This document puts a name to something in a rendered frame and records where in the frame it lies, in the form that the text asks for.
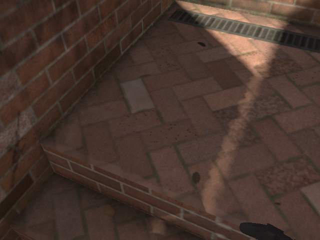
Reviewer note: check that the right robot hand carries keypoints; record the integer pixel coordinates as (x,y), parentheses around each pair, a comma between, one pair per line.
(262,231)

